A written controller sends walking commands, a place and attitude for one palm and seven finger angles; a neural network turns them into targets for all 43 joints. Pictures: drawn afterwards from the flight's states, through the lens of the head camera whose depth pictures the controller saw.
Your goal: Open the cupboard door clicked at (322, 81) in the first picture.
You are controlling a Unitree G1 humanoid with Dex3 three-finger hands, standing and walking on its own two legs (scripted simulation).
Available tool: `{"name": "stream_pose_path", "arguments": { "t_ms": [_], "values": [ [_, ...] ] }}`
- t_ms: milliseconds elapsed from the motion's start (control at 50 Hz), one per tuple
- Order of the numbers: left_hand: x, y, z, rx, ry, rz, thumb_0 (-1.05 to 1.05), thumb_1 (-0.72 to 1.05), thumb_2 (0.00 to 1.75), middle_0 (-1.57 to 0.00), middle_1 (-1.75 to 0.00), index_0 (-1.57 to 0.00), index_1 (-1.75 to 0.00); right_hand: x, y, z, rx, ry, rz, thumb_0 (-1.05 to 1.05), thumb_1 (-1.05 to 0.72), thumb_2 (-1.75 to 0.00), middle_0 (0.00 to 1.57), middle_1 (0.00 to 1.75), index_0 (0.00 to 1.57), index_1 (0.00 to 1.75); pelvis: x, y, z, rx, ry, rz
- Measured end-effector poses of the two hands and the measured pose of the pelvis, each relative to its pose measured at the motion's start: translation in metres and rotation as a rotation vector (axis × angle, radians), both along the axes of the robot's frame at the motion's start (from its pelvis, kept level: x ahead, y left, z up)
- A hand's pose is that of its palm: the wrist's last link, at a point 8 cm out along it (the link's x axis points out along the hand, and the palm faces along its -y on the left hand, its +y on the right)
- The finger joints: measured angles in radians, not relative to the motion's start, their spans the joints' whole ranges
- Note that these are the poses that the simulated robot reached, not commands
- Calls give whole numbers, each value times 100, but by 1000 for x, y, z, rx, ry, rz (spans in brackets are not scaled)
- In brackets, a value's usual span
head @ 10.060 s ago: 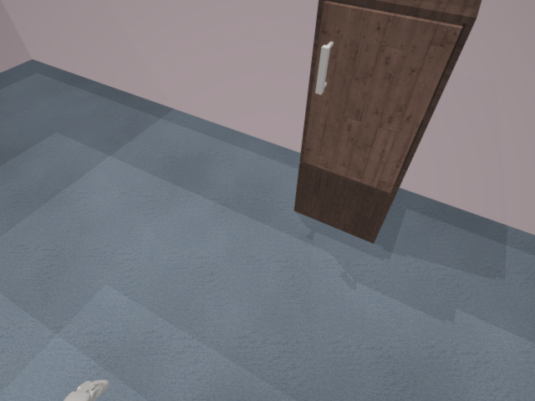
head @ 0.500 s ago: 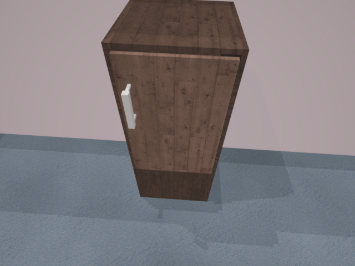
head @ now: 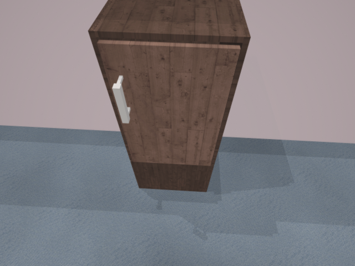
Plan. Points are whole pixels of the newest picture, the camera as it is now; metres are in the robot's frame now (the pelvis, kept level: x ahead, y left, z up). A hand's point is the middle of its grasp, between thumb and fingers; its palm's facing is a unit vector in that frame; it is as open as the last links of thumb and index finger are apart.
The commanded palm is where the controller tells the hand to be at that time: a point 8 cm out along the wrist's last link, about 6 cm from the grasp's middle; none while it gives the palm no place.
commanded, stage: come to a stop and stand still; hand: left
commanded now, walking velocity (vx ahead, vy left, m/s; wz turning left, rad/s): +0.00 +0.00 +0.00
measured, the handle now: (123, 100) +0.56 +0.21 +0.01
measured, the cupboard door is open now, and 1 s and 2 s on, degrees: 0 0 0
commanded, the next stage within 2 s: look again from close up in 1.30 s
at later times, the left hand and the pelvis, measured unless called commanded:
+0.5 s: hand out of the picture -0.01 +0.20 -0.16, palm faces -0.02 -0.97 -0.26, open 7.3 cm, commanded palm none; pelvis -0.04 +0.00 +0.01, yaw +0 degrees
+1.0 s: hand out of the picture +0.04 +0.18 -0.16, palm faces -0.01 -0.97 -0.23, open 7.3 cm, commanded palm none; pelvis +0.00 -0.01 +0.01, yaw +0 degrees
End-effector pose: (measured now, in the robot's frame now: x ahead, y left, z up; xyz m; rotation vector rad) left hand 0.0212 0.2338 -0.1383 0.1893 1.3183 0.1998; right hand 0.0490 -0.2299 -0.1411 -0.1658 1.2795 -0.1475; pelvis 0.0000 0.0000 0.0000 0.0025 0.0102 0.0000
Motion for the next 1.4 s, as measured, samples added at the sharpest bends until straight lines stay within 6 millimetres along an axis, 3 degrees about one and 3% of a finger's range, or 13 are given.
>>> {"name": "stream_pose_path", "arguments": {
  "t_ms": [100, 220, 460, 580, 700, 920, 1040, 1180, 1400],
  "values": [
    [10, 10, 4, 13, -74, -40, 1, 91, 90, -20, -30, -21, -30, 1, 6, 1, 13, -87, 4, 0, -91, -90, 20, 30, 20, 30, -12, 7, -2, -1, -21, 1],
    [11, 18, 17, 33, -138, -55, 1, 91, 90, -20, -30, -21, -30, -15, 14, -2, 36, -106, 16, 0, -92, -90, 20, 30, 20, 30, -27, 11, -1, 1, -47, -2],
    [-33, 15, 15, 14, -13, -59, 1, 91, 90, -20, -30, -21, -30, -75, 0, 0, 23, 51, 13, 0, -91, -90, 20, 30, 20, 30, -39, 5, 5, 12, -10, -4],
    [-48, 8, 11, -4, 57, -42, 1, 91, 90, -20, -30, -21, -30, -87, -11, 3, 1, 119, 2, 0, -91, -90, 20, 30, 20, 30, -32, 0, 6, 10, -3, -3],
    [-41, 0, 6, -22, 69, -39, 1, 91, 90, -20, -30, -21, -30, -72, -18, 7, -18, 109, 0, 0, -91, -90, 20, 30, 20, 30, -22, -5, 7, 8, -5, -5],
    [2, -5, 5, -27, -8, -50, 1, 91, 90, -20, -30, -21, -30, -17, -16, 9, -15, 12, 28, 0, -91, -90, 20, 30, 20, 30, -7, -9, 7, 7, -7, -5],
    [19, -2, 8, -13, -34, -54, 1, 91, 90, -20, -30, -21, -30, 3, -16, 9, -11, -19, 37, 0, -91, -90, 20, 30, 20, 30, 0, -10, 8, 8, -5, -6],
    [26, 4, 11, 5, -33, -52, 1, 91, 90, -20, -30, -21, -30, 9, -22, 10, -22, -9, 38, 0, -91, -90, 20, 30, 20, 30, 7, -11, 8, 9, -2, -5],
    [24, 8, 11, 14, -5, -45, 1, 91, 90, -20, -30, -21, -30, 3, -33, 11, -47, 34, 30, 0, -91, -90, 20, 30, 20, 30, 13, -13, 9, 9, -3, -5]
  ]
}}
